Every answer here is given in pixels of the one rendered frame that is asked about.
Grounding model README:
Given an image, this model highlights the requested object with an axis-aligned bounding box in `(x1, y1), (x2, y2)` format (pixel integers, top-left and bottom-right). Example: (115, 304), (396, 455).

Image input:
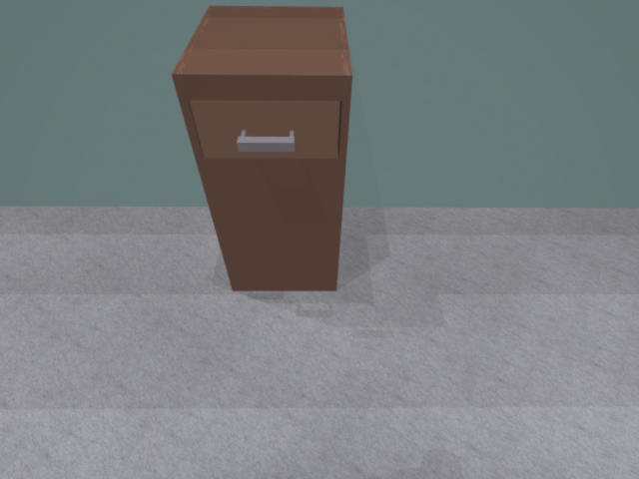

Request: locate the handle
(237, 130), (295, 152)

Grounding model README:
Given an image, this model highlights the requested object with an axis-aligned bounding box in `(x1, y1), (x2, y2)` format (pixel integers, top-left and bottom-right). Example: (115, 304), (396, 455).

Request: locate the drawer
(190, 100), (340, 159)

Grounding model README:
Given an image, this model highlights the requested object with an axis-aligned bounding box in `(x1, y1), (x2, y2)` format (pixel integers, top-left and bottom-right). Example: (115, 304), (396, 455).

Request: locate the cabinet
(172, 6), (352, 291)

